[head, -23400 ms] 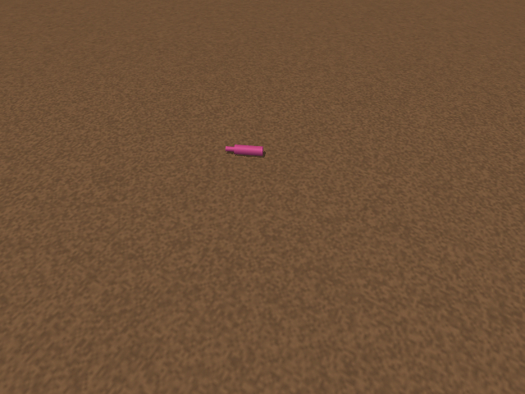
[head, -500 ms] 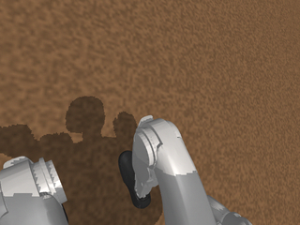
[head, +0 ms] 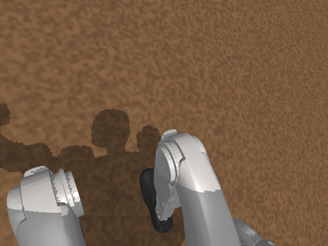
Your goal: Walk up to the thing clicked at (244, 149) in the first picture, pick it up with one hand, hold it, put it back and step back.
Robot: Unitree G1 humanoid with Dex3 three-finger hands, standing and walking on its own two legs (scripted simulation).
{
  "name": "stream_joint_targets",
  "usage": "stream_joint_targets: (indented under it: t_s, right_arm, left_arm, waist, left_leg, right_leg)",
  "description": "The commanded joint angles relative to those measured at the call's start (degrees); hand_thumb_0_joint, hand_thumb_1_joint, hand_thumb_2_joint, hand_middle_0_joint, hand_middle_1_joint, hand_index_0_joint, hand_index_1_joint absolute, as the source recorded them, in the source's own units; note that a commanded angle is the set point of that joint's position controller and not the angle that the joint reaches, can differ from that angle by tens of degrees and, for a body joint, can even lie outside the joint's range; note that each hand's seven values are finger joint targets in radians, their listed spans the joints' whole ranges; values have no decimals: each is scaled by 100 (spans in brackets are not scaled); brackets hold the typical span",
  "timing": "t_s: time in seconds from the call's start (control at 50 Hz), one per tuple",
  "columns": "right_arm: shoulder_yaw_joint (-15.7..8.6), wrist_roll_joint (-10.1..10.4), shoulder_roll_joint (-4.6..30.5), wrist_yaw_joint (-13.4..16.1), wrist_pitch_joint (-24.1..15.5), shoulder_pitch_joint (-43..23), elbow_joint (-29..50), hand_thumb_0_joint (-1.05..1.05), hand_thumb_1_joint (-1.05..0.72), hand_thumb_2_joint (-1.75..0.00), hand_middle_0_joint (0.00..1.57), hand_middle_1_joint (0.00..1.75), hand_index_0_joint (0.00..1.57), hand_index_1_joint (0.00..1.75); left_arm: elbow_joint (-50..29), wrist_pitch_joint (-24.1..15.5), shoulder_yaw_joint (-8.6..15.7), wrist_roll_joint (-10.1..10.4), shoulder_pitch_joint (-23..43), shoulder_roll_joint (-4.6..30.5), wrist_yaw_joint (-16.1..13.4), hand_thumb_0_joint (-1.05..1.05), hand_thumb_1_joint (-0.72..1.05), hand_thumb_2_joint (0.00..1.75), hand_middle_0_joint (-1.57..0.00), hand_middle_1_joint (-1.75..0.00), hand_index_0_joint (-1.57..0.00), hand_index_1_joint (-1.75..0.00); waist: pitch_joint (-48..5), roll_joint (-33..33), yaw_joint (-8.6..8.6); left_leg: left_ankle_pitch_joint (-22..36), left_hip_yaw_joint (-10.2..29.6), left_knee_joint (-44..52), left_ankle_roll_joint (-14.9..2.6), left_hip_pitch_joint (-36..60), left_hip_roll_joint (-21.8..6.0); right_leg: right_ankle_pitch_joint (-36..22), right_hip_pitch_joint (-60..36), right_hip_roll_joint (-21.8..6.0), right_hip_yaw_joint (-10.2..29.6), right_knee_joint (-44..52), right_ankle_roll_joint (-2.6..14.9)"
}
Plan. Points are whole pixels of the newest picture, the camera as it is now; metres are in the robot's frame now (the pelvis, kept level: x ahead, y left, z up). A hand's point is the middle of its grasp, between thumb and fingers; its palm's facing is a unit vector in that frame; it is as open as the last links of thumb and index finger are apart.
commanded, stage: settle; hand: left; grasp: from above
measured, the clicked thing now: out of the picture +0.43 +0.38 -0.25
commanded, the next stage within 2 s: lift in 0.52 s
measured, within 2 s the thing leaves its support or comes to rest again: neither
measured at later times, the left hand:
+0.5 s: hand out of the picture +0.41 +0.34 -0.14, palm faces -0.48 -0.09 -0.87, open 8.4 cm
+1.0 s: hand out of the picture +0.39 +0.35 -0.06, palm faces -0.48 -0.09 -0.87, open 8.5 cm
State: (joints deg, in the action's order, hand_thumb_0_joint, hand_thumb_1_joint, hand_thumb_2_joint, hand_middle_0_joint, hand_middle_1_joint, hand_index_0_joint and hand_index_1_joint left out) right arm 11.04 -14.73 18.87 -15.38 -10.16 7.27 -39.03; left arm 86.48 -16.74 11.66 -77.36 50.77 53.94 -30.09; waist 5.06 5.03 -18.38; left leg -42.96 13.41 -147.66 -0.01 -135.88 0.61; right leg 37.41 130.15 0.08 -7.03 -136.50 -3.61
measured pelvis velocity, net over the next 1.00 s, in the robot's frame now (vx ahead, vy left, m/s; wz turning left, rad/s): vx -0.01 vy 0.00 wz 0.12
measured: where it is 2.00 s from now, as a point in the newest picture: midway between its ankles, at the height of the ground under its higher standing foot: (120, 233)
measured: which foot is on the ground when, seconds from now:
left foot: down 0.00-1.00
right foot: down 0.00-1.00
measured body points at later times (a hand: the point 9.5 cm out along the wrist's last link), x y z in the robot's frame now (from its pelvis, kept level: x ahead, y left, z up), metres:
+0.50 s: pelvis -0.01 -0.01 +0.03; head +0.22 +0.09 +0.40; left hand +0.44 +0.34 -0.09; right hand +0.09 -0.27 -0.07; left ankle +0.05 +0.12 -0.26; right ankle +0.12 -0.13 -0.26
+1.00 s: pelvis -0.01 +0.00 +0.08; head +0.21 +0.08 +0.46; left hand +0.41 +0.35 -0.01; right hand +0.08 -0.27 -0.03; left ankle +0.05 +0.12 -0.26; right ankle +0.12 -0.13 -0.26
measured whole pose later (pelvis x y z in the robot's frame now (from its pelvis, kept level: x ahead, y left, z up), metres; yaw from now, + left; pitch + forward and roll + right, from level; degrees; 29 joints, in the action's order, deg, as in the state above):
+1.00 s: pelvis -0.01 +0.00 +0.08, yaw +7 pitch +36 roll -9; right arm 0.2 -3.7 16.3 -7.6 0.5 11.4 -39.5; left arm 62.2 -14.0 3.8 -67.5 44.5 41.1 -8.5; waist -6.1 -2.4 -10.4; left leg -39.0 6.3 -129.9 -1.0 -126.9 0.7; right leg 36.3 123.0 -2.3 -2.3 -123.5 -3.2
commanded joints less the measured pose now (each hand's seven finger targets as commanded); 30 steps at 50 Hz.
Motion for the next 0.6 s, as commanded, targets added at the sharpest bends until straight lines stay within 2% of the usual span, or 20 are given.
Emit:
stream_joint_targets:
  t_s: [0.0, 0.02, 0.04, 0.06, 0.08, 0.1, 0.12, 0.14, 0.16, 0.18, 0.22, 0.26, 0.28, 0.32, 0.34, 0.4, 0.46, 0.52, 0.54, 0.58]
  right_arm:
    - [-886, 247, 1695, 41, 22, 932, 40, 0, -90, -90, 20, 30, 20, 30]
    - [-957, 271, 1747, 37, 44, 1031, -88, 0, -91, -90, 20, 30, 20, 30]
    - [-1010, 344, 1755, 59, 67, 1037, 31, 0, -91, -90, 20, 30, 20, 30]
    - [-1107, 388, 1798, 84, 140, 1164, -143, 0, -91, -90, 20, 30, 20, 30]
    - [-1098, 413, 1686, 67, 162, 1110, -49, 0, -90, -90, 20, 30, 20, 30]
    - [-1144, 416, 1668, 76, 206, 1219, -138, 0, -90, -90, 20, 30, 20, 30]
    - [-1159, 475, 1680, 99, 254, 1195, -94, 0, -91, -90, 20, 30, 20, 30]
    - [-1109, 515, 1540, 102, 292, 1247, -206, 0, -91, -90, 20, 30, 20, 30]
    - [-1143, 520, 1617, 119, 302, 1146, -48, 0, -91, -90, 20, 30, 20, 30]
    - [-1166, 566, 1598, 136, 339, 1193, -88, 0, -91, -90, 20, 30, 20, 30]
    - [-1196, 604, 1522, 178, 428, 1284, -188, 0, -91, -91, 20, 30, 20, 30]
    - [-1181, 615, 1473, 221, 488, 1314, -131, 0, -91, -90, 20, 30, 20, 30]
    - [-1200, 640, 1499, 241, 505, 1311, -113, 0, -91, -90, 20, 30, 20, 30]
    - [-1162, 653, 1416, 293, 562, 1264, -68, 0, -91, -91, 20, 30, 20, 30]
    - [-1155, 675, 1422, 327, 587, 1289, -65, 0, -91, -91, 20, 30, 20, 30]
    - [-1149, 669, 1357, 403, 664, 1285, -29, 0, -91, -90, 20, 30, 20, 30]
    - [-1142, 673, 1329, 487, 720, 1298, -2, 0, -91, -90, 20, 30, 20, 30]
    - [-1186, 707, 1383, 567, 743, 1341, 18, 0, -91, -90, 20, 30, 20, 30]
    - [-1176, 708, 1321, 577, 758, 1351, 28, 0, -91, -90, 20, 30, 20, 30]
    - [-1194, 712, 1373, 636, 786, 1353, 20, 0, -94, -91, 20, 30, 20, 30]
  left_arm:
    - [-1805, -5, -282, 315, 1832, 878, -99, 0, 69, 50, -103, -47, -105, -45]
    - [-1599, 26, 35, 305, 1784, 1333, -90, 0, 70, 48, -105, -47, -107, -45]
    - [-1988, 30, -112, 328, 1908, 1194, -7, 0, 73, 50, -106, -47, -108, -45]
    - [-1671, 103, 149, 331, 1561, 1409, 26, 0, 73, 50, -107, -47, -108, -45]
    - [-1552, 149, -183, 322, 1620, 941, 143, 0, 77, 51, -109, -47, -111, -46]
    - [-1729, 158, -149, 362, 1761, 865, 199, 0, 77, 52, -111, -47, -113, -46]
    - [-1680, 181, -241, 375, 1867, 783, 265, 0, 82, 54, -114, -48, -116, -47]
    - [-1869, 193, -495, 402, 2005, 541, 375, 0, 81, 52, -114, -47, -116, -45]
    - [-1497, 236, -339, 404, 1854, 686, 425, 0, 81, 52, -114, -47, -116, -46]
    - [-1709, 226, -446, 400, 1937, 643, 515, 0, 82, 54, -115, -48, -117, -47]
    - [-1685, 221, -493, 406, 1951, 605, 655, 0, 82, 55, -117, -47, -118, -46]
    - [-1751, 208, -450, 455, 2046, 636, 732, 0, 82, 57, -117, -48, -118, -47]
    - [-1602, 210, -477, 478, 1993, 576, 800, 0, 82, 56, -117, -48, -118, -47]
    - [-1568, 157, -574, 499, 2070, 530, 920, 0, 80, 57, -116, -48, -117, -48]
    - [-1760, 115, -495, 496, 2193, 703, 960, 0, 80, 57, -117, -48, -118, -48]
    - [-1844, 29, -336, 511, 2159, 921, 1011, 0, 82, 58, -118, -48, -119, -48]
    - [-1882, -40, -407, 476, 2222, 816, 1051, 0, 81, 59, -117, -48, -118, -48]
    - [-1980, -84, -303, 449, 2294, 959, 1048, 0, 83, 61, -117, -51, -118, -50]
    - [-2015, -89, -375, 452, 2316, 874, 1053, 0, 82, 64, -117, -51, -118, -51]
    - [-2145, -97, -287, 464, 2433, 1011, 1032, 0, 84, 56, -119, -53, -121, -51]
  waist:
    - [-4432, -3530, 7]
    - [-4422, -3392, 12]
    - [-4663, -3450, 149]
    - [-4643, -3333, 250]
    - [-4491, -3172, 191]
    - [-4579, -3201, 157]
    - [-4503, -3088, 181]
    - [-4513, -3168, 234]
    - [-4508, -2875, 198]
    - [-4517, -2829, 238]
    - [-4601, -2763, 314]
    - [-4711, -2516, 296]
    - [-4520, -2362, 261]
    - [-4462, -2164, 207]
    - [-4497, -2244, 270]
    - [-4811, -2281, 411]
    - [-4685, -2277, 351]
    - [-4745, -2424, 435]
    - [-4766, -2537, 404]
    - [-4770, -2488, 435]
  left_leg:
    - [1843, -756, 1926, 80, 3576, -92]
    - [1691, -769, 1873, 29, 3449, -113]
    - [1829, -800, 1976, 33, 3511, -65]
    - [1832, -775, 2010, 35, 3468, -62]
    - [1833, -822, 1998, 21, 3429, -55]
    - [1849, -809, 2094, 14, 3452, -48]
    - [1733, -770, 2157, 11, 3416, -26]
    - [1814, -821, 2196, -1, 3457, -9]
    - [1789, -806, 2170, -25, 3475, -1]
    - [1703, -829, 2217, -42, 3394, 10]
    - [1658, -880, 2290, -55, 3435, 37]
    - [1713, -971, 2241, -97, 3319, 62]
    - [1701, -965, 2252, -102, 3256, 86]
    - [1540, -1029, 2234, -160, 3045, 83]
    - [1553, -1060, 2285, -156, 3101, 99]
    - [1571, -1122, 2299, -149, 3073, 100]
    - [1456, -1103, 2393, -125, 3173, 100]
    - [1401, -1022, 2533, -90, 3429, 93]
    - [1368, -1056, 2575, -92, 3448, 76]
    - [1227, -1049, 2611, -104, 3386, 102]
  right_leg:
    - [-1604, -1701, 198, -578, 965, 558]
    - [-1538, -1772, 212, -533, 1007, 544]
    - [-1597, -1793, 183, -493, 1071, 554]
    - [-1587, -1773, 154, -487, 1044, 578]
    - [-1551, -1654, 164, -448, 1082, 572]
    - [-1591, -1742, 139, -448, 1143, 557]
    - [-1464, -1578, 121, -458, 1155, 580]
    - [-1530, -1577, 113, -433, 1186, 573]
    - [-1516, -1619, 96, -423, 1205, 546]
    - [-1446, -1619, 95, -390, 1246, 562]
    - [-1417, -1740, 89, -334, 1347, 561]
    - [-1490, -2006, 84, -289, 1453, 534]
    - [-1470, -1941, 59, -287, 1478, 549]
    - [-1339, -2055, 99, -228, 1621, 547]
    - [-1333, -2115, 69, -205, 1638, 543]
    - [-1291, -2448, 87, -110, 1668, 553]
    - [-1143, -2287, 78, -157, 1737, 574]
    - [-1055, -2033, 58, -205, 1710, 615]
    - [-1054, -2123, 71, -179, 1717, 596]
    - [-903, -2001, 51, -180, 1796, 613]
